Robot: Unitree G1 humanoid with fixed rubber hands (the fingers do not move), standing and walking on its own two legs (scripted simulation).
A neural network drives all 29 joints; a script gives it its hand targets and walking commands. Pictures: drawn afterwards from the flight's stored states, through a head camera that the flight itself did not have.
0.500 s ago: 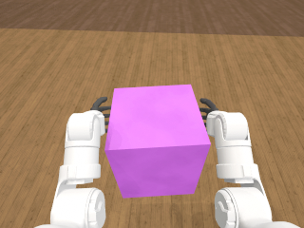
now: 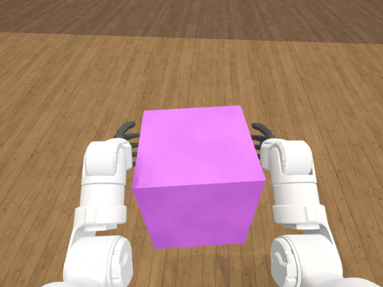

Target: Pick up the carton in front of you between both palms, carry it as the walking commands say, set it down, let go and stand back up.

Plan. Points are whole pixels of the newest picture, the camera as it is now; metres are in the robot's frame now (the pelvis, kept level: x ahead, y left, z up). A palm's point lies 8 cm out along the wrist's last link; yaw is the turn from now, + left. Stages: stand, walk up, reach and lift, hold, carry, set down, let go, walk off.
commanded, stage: carry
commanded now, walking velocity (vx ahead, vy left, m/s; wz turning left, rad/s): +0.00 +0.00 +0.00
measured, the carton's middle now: (196, 179) +0.33 +0.00 +0.05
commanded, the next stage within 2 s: none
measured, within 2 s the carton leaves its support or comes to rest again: neither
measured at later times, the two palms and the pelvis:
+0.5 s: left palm (123, 105) +0.43 +0.15 +0.18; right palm (261, 99) +0.44 -0.15 +0.19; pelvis +0.08 +0.00 +0.01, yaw -1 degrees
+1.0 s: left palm (142, 48) +0.74 +0.15 +0.18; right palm (239, 50) +0.73 -0.15 +0.17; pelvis +0.36 +0.00 +0.01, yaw +0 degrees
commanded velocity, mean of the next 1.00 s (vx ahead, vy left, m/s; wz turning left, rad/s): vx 0.48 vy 0.00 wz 0.00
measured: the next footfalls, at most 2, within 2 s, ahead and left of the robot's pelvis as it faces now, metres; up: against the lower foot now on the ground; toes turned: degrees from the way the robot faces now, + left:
left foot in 0.58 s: +0.22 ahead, +0.09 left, +0.02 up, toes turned +5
right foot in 0.98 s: +0.54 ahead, -0.08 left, +0.05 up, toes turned -7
